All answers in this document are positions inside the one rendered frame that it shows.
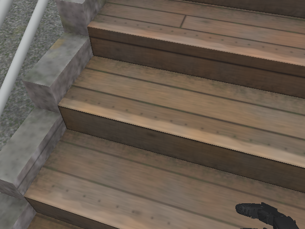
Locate right robot hand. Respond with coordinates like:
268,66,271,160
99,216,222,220
235,202,299,229

